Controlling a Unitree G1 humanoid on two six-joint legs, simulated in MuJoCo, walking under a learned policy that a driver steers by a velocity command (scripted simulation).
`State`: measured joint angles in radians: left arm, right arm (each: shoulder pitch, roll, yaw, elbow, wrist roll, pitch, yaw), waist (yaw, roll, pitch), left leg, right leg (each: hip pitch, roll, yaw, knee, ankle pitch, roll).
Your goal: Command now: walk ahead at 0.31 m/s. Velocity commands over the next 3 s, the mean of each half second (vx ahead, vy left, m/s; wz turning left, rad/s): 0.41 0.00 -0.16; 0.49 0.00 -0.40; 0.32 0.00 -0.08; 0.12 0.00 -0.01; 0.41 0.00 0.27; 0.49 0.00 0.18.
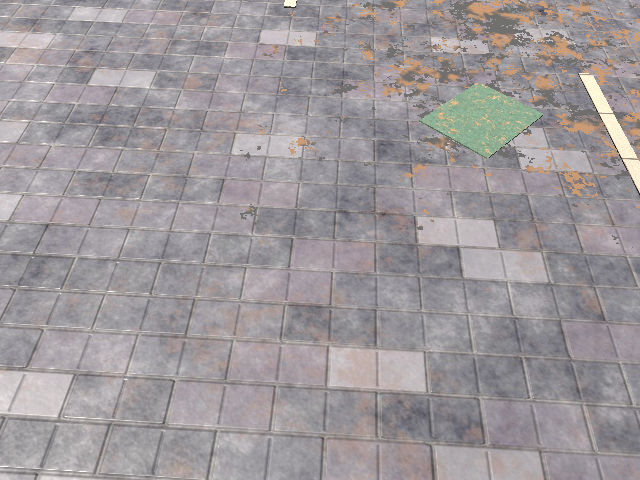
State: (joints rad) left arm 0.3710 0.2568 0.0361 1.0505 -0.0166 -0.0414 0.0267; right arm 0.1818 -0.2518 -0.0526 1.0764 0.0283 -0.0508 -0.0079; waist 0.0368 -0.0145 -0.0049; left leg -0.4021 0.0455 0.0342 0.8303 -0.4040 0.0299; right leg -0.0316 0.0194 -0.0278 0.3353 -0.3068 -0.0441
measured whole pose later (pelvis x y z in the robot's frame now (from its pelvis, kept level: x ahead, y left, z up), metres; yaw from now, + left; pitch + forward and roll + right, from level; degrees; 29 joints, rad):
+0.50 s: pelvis +0.21 +0.06 -0.01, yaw -7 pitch +1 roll +2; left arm 0.13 0.25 0.05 0.88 -0.03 -0.06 -0.03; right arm 0.35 -0.21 -0.02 1.08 -0.01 -0.10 -0.02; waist -0.06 -0.03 0.02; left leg 0.11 -0.06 0.18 0.17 -0.30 0.04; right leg -0.69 -0.09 0.02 0.73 0.05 -0.04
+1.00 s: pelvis +0.49 -0.01 +0.00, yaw -19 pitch +1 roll -1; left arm 0.30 0.25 0.06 0.84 -0.01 -0.08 -0.01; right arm 0.07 -0.29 -0.04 0.82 0.00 -0.11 -0.01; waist 0.06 0.05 0.03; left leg -0.67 0.13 -0.06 0.65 0.08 -0.04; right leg -0.07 0.12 0.06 0.27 -0.21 -0.09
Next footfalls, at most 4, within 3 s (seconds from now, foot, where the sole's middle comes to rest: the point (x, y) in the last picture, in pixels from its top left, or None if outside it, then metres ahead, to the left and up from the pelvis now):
0.12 left None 0.13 0.15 -0.78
0.64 right None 0.46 -0.08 -0.78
1.16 left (324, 363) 0.81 0.04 -0.78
1.58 right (430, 363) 0.82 -0.22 -0.78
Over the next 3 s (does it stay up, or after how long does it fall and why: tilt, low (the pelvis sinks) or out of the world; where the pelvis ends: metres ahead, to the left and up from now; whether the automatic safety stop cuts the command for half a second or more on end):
stays up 1.26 -0.15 0.00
